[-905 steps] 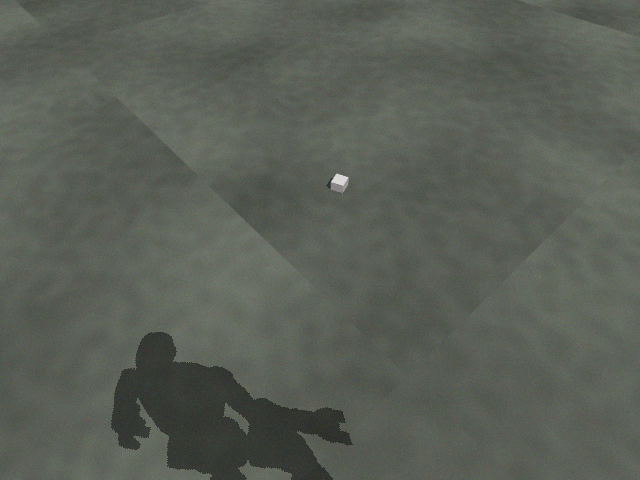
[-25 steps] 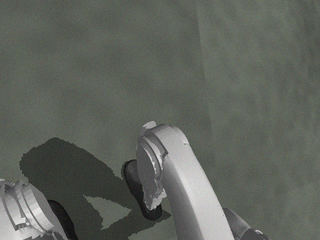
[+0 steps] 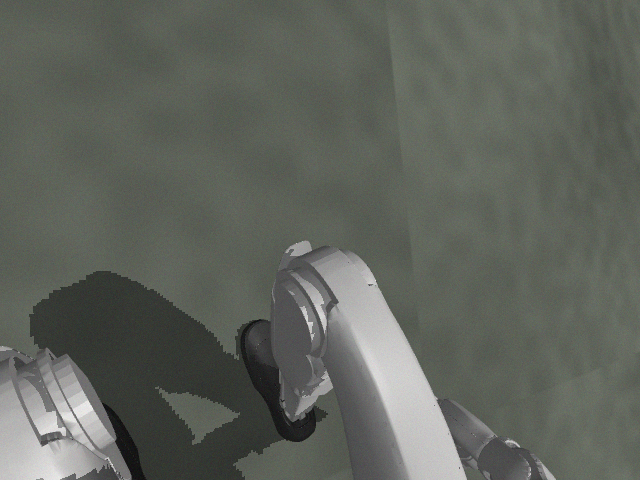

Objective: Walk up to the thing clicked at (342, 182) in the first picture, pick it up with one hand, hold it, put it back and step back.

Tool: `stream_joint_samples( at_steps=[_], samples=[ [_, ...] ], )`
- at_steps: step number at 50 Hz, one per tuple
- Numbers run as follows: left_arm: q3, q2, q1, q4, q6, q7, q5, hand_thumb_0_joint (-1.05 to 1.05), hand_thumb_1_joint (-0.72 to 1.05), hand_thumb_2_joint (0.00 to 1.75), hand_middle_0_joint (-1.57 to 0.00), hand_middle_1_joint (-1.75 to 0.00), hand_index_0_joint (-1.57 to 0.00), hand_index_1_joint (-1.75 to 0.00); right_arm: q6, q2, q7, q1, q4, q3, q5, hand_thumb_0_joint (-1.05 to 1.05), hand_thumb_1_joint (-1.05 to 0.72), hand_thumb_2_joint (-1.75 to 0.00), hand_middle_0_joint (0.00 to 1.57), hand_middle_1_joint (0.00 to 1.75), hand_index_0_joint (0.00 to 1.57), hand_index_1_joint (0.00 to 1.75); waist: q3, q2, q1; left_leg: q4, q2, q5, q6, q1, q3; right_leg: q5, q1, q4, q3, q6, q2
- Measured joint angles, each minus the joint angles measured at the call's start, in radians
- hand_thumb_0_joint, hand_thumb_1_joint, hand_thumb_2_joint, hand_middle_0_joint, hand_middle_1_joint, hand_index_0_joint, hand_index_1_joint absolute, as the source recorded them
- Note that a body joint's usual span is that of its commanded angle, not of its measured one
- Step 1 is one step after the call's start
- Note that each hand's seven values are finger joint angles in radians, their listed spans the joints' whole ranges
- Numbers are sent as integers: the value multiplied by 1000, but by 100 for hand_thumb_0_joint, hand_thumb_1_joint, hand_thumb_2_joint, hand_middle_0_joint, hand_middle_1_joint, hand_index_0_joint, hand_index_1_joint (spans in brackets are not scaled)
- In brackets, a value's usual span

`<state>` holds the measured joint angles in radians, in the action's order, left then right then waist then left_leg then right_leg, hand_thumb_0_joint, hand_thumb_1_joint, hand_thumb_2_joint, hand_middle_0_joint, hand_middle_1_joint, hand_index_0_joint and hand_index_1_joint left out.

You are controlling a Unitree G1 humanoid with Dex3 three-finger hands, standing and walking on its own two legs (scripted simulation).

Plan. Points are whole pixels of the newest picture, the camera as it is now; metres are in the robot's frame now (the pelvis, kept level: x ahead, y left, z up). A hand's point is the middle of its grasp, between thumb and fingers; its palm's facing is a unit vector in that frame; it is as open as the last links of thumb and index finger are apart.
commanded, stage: rest palm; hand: left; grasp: from above
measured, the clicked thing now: out of the picture +0.47 +0.35 -0.28
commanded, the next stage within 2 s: close in 0.42 s
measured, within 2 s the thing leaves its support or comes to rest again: neither
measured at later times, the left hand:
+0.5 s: hand out of the picture +0.45 +0.34 -0.25, palm faces -0.44 -0.18 -0.88, open 13.7 cm
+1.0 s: hand out of the picture +0.44 +0.35 -0.25, palm faces -0.45 -0.17 -0.87, open 12.7 cm
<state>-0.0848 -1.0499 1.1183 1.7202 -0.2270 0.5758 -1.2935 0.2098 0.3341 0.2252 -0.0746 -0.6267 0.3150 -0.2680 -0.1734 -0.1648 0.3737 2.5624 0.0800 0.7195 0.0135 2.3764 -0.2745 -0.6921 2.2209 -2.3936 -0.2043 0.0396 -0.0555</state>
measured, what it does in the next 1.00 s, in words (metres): stands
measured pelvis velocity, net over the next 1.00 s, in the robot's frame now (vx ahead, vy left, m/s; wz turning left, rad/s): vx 0.00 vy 0.00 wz -0.01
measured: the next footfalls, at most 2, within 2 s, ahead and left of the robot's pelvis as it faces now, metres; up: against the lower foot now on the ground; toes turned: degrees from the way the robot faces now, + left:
none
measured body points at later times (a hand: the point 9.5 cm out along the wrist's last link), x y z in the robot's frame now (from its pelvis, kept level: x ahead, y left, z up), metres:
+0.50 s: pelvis +0.00 +0.00 +0.00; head +0.29 +0.13 +0.32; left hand +0.47 +0.34 -0.20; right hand +0.05 -0.25 -0.05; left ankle +0.06 +0.13 -0.27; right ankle +0.11 -0.11 -0.27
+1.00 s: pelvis +0.00 +0.00 +0.00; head +0.28 +0.14 +0.32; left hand +0.46 +0.35 -0.20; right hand +0.06 -0.25 -0.05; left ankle +0.06 +0.13 -0.27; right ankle +0.11 -0.11 -0.27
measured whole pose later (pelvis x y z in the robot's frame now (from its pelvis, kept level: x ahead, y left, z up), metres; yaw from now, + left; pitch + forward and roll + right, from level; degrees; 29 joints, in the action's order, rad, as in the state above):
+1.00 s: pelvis +0.00 +0.00 +0.00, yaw +0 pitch +27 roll -15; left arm -0.07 -1.09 1.13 1.73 -0.21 0.54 -1.25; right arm 0.22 0.35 0.22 -0.08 -0.61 0.35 -0.26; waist -0.21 -0.18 0.38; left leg 2.56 0.08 0.71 0.01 2.37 -0.29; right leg -0.67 2.22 -2.38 -0.21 0.04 -0.06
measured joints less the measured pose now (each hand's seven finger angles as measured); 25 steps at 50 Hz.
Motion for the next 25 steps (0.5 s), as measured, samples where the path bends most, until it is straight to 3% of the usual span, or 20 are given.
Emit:
stream_joint_samples(
  at_steps=[9,25],
  samples=[
    [-1,-2,17,48,38,22,15,0,-52,99,-9,-100,-9,-100,24,5,4,-3,10,20,2,0,-91,-90,20,30,20,30,-16,-5,18,-2,2,-19,6,5,-1,22,4,5,0,4,-4],
    [-7,-31,14,18,39,-11,50,0,-47,98,-10,-106,-12,-104,26,17,6,-21,2,36,1,0,-91,-90,20,30,20,30,-38,-8,24,-6,8,2,-3,-11,-10,13,-3,13,-7,0,-11]
  ],
)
